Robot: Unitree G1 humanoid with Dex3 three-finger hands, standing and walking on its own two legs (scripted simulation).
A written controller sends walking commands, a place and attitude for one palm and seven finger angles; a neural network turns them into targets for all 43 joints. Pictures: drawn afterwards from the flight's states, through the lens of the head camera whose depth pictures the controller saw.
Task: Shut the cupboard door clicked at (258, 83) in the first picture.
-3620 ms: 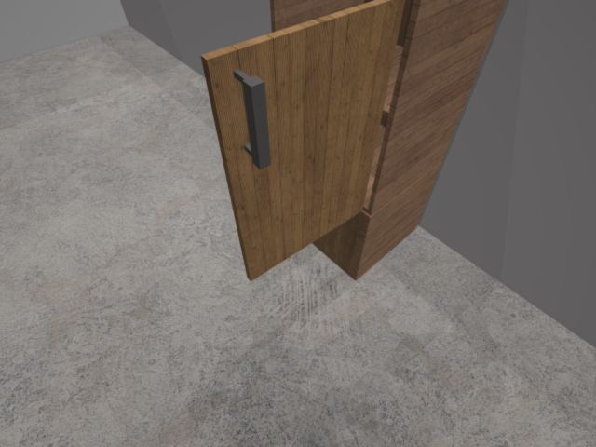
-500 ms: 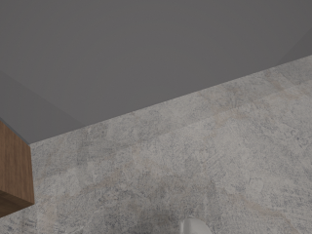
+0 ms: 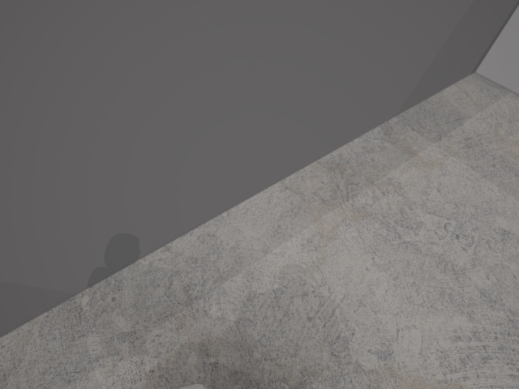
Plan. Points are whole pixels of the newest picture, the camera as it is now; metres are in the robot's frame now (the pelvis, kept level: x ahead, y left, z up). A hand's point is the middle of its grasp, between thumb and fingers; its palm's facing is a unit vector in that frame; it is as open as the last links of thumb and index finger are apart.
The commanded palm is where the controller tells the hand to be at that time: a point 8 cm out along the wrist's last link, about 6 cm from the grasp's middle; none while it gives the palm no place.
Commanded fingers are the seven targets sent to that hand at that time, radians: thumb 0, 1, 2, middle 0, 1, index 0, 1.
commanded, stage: walk to a spot facing it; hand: left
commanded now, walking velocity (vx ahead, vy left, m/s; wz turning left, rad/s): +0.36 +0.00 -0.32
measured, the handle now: out of the picture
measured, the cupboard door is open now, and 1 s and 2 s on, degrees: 86 86 86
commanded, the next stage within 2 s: turn to face it in 0.22 s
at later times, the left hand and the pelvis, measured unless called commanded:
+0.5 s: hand (190, 302) +0.29 +0.14 -0.17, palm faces -0.04 -0.98 -0.19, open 7.2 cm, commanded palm none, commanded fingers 0.00 0.90 0.90 -0.20 -0.30 -0.20 -0.30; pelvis +0.24 -0.04 +0.01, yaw -3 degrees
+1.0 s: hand (200, 254) +0.39 +0.13 -0.15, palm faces +0.27 -0.93 -0.25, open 7.4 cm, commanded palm none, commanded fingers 0.00 0.90 0.90 -0.20 -0.30 -0.20 -0.30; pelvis +0.36 -0.07 +0.01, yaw +16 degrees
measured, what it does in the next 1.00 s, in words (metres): walks ahead, turning left: right foot, then left foot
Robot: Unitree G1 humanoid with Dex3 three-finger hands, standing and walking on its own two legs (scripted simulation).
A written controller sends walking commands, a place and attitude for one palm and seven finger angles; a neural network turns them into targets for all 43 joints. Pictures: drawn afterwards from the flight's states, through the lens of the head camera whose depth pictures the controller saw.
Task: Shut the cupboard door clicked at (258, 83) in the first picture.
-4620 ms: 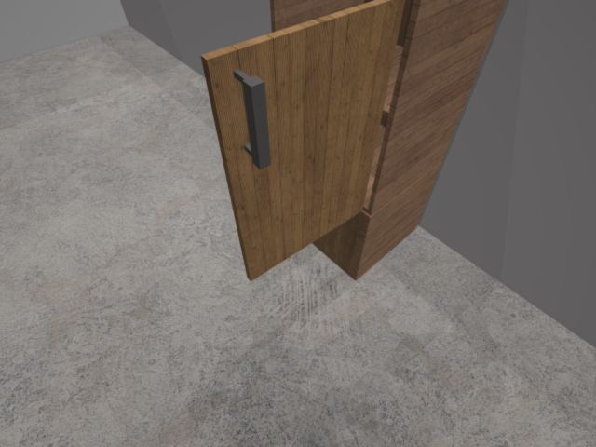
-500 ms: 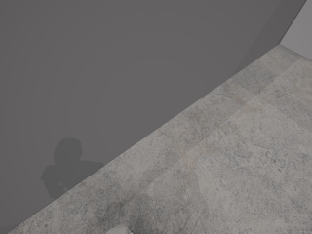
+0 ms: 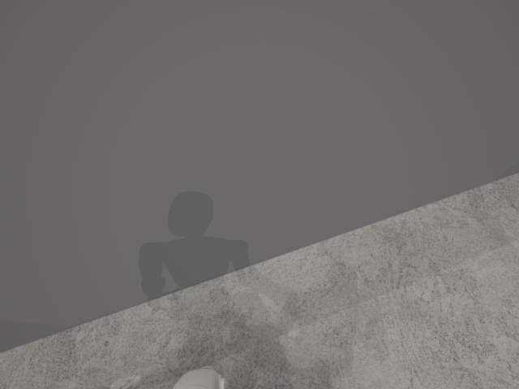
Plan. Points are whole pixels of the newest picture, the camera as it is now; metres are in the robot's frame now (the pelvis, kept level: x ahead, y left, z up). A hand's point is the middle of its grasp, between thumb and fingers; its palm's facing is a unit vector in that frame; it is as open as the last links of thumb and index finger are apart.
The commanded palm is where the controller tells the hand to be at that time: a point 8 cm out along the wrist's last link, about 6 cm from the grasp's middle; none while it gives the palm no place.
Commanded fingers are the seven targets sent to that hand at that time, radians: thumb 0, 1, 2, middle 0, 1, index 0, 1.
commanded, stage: turn to face it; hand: left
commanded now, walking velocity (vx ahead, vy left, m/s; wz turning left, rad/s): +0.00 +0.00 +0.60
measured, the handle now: out of the picture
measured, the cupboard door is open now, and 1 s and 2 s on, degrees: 86 86 86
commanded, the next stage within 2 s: none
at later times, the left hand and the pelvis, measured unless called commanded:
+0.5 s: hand out of the picture +0.11 +0.18 -0.16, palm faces +0.29 -0.91 -0.30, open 7.4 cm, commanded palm none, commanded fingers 0.00 0.90 0.90 -0.20 -0.30 -0.20 -0.30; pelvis +0.07 -0.04 -0.01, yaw +18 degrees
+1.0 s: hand out of the picture +0.07 +0.20 -0.16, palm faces +0.58 -0.76 -0.29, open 7.4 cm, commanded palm none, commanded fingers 0.00 0.90 0.90 -0.20 -0.30 -0.20 -0.30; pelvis +0.10 -0.04 +0.00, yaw +37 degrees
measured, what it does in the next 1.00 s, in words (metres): walks ahead, turning left: left foot, then right foot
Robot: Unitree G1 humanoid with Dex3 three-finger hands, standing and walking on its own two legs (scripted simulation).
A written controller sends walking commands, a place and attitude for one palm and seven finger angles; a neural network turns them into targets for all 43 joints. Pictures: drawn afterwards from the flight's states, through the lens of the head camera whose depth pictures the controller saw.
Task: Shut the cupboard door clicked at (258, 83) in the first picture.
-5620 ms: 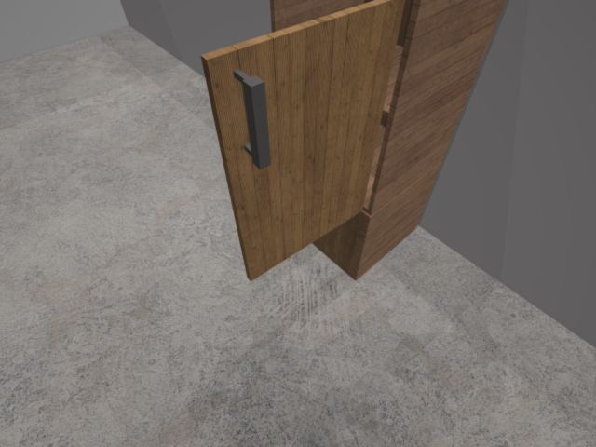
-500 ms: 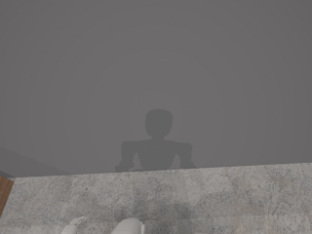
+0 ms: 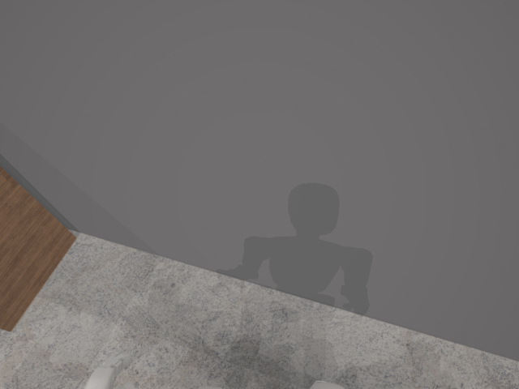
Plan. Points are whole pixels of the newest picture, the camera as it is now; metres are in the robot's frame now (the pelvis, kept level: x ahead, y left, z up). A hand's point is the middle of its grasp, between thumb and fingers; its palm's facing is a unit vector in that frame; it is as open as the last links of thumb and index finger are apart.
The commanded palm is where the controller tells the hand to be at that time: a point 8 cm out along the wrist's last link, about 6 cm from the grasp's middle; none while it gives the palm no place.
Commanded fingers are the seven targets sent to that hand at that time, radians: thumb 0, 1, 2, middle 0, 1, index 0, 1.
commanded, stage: turn to face it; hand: left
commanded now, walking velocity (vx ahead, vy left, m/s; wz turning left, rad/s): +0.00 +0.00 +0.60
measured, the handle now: out of the picture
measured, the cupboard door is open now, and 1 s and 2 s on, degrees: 86 86 86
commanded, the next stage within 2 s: take the last steps up to it in 1.92 s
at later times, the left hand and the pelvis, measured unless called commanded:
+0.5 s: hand out of the picture +0.02 +0.22 -0.17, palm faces +0.34 -0.91 -0.25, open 7.4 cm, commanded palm none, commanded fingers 0.00 0.90 0.90 -0.20 -0.30 -0.20 -0.30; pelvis +0.01 +0.00 +0.00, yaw +19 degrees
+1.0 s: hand out of the picture -0.04 +0.19 -0.19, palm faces +0.61 -0.76 -0.21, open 7.4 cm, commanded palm none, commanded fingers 0.00 0.90 0.90 -0.20 -0.30 -0.20 -0.30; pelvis +0.03 +0.00 -0.01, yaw +38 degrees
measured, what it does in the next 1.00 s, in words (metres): steps on the spot, turning left: right foot, then left foot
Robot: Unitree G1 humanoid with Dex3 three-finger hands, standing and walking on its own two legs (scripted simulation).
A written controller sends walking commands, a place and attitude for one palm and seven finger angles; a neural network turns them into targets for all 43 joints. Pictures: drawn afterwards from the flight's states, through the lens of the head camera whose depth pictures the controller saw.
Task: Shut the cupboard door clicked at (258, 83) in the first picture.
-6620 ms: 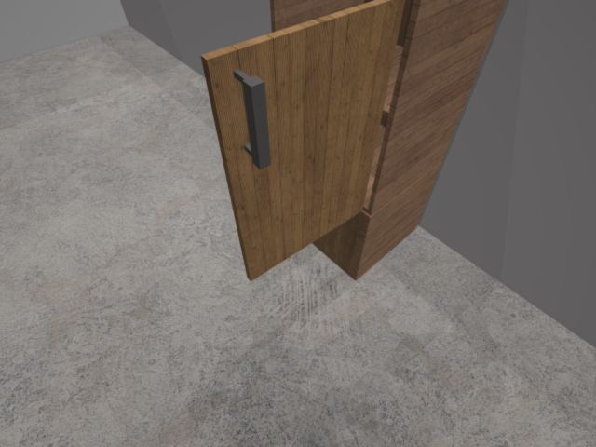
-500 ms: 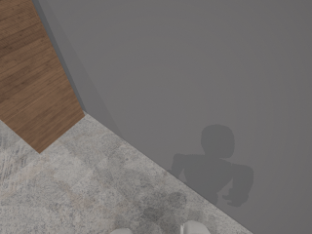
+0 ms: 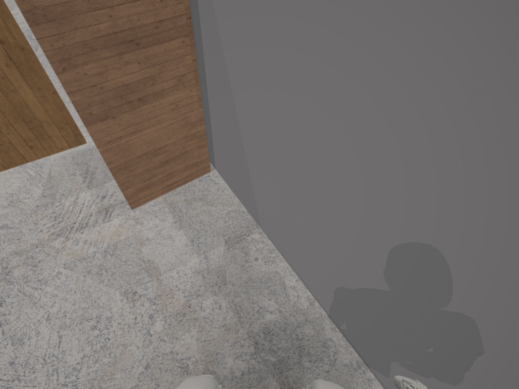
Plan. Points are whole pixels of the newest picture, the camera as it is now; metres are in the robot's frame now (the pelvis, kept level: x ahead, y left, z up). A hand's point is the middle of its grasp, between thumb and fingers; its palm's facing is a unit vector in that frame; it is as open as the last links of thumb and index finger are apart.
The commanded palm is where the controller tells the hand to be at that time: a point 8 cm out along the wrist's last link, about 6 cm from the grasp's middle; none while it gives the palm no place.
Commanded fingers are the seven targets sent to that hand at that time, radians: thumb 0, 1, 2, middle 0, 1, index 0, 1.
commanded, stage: turn to face it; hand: left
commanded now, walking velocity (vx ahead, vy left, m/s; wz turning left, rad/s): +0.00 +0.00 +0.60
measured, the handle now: out of the picture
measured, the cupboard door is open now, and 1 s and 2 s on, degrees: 86 86 86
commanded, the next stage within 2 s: take the last steps up to it in 0.92 s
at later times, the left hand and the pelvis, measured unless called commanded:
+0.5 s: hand out of the picture +0.06 +0.18 -0.14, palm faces +0.28 -0.93 -0.26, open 7.4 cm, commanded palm none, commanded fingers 0.00 0.90 0.90 -0.20 -0.30 -0.20 -0.30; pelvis +0.03 -0.03 +0.02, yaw +18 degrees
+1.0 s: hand out of the picture +0.03 +0.20 -0.15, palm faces +0.48 -0.83 -0.28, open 7.4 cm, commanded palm none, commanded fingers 0.00 0.90 0.90 -0.20 -0.30 -0.20 -0.30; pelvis +0.06 -0.02 +0.01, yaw +29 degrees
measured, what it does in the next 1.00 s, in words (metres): steps on the spot, turning left: right foot, then left foot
